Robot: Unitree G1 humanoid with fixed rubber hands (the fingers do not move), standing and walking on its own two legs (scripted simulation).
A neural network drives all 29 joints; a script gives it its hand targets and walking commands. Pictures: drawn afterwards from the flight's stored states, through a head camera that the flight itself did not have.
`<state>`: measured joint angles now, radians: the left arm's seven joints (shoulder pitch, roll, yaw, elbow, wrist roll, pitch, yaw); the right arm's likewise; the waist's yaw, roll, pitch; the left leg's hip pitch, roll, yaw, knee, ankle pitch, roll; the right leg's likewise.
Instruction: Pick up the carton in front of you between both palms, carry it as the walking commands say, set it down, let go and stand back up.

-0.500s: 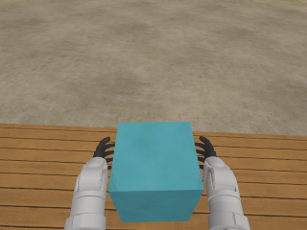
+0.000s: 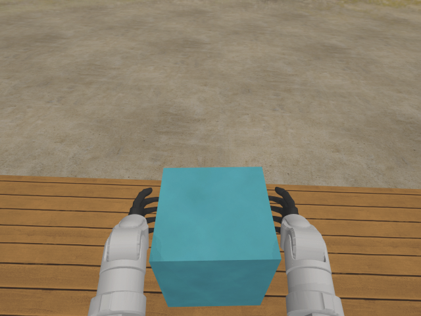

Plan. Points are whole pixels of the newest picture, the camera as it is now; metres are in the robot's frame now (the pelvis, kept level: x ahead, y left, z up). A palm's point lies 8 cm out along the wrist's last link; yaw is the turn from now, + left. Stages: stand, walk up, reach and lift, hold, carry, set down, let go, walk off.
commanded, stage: carry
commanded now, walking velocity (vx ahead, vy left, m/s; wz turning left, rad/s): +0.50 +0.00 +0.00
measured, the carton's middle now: (213, 239) +0.30 -0.01 -0.02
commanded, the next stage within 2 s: none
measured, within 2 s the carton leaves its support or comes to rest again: neither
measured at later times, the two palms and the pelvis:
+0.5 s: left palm (151, 168) +0.41 +0.14 +0.08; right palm (284, 172) +0.40 -0.16 +0.08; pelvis +0.16 +0.00 -0.02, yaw +0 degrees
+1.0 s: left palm (155, 112) +0.68 +0.17 +0.07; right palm (253, 117) +0.65 -0.13 +0.07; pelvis +0.44 +0.04 +0.00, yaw -3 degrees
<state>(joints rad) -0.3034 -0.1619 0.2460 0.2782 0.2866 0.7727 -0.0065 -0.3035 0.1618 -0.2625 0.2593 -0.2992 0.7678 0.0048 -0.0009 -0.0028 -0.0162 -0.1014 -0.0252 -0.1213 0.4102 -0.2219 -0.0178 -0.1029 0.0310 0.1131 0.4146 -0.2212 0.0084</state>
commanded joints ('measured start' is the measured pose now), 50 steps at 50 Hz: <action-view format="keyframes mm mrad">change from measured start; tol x32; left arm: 1 -585 -936 -630 -177 -327 -3 -208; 26 -126 -743 -668 -889 -449 370 169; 50 121 -679 -749 -813 -388 304 116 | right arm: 1 -555 964 628 -112 330 3 222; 24 -167 690 743 -893 534 411 -105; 50 34 657 842 -855 492 319 -78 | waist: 1 16 -152 -181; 8 -32 301 -237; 23 41 -255 -328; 50 -10 107 -264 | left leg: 1 -207 -16 126 193 -242 -2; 5 -92 11 165 0 -142 27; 8 175 400 -400 -266 -442 201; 17 124 220 26 -134 124 142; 24 -769 95 160 716 -312 40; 38 -83 30 386 55 70 44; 41 352 461 -414 -186 -127 260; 50 8 343 84 -278 -99 157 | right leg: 1 -139 -166 164 -197 -541 -74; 10 -644 -86 -155 414 -242 -20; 20 14 -39 -333 10 47 -23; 23 411 -496 357 -142 -26 -271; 35 -26 -296 -201 -218 75 -103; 38 -62 -231 -310 58 318 -55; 42 -651 -111 -163 790 -281 -5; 50 -448 -140 -211 335 -75 -23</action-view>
